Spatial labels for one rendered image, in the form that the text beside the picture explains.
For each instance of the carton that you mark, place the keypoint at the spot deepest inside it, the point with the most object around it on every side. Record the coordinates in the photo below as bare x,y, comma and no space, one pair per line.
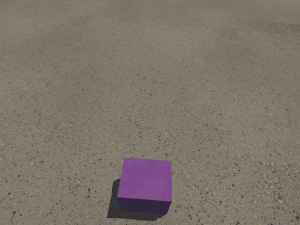
145,185

